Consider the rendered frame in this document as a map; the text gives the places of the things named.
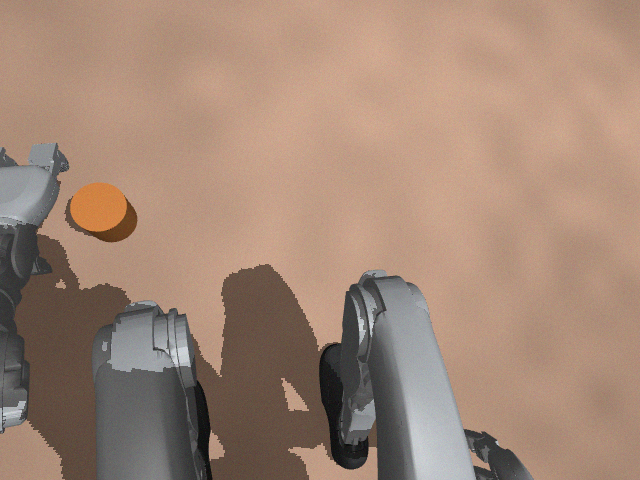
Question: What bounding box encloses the left robot foot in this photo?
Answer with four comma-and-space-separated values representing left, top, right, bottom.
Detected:
194, 380, 213, 480

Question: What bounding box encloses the right robot foot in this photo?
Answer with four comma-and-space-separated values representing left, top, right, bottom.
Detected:
319, 344, 369, 470

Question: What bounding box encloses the right robot hand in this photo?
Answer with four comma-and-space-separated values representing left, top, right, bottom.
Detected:
464, 429, 534, 480

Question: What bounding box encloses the can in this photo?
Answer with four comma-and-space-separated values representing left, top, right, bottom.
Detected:
70, 182, 137, 242

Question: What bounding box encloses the left robot hand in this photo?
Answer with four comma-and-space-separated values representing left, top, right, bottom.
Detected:
0, 143, 69, 275

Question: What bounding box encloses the left robot arm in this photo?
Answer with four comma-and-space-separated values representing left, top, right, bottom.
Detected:
0, 217, 38, 434

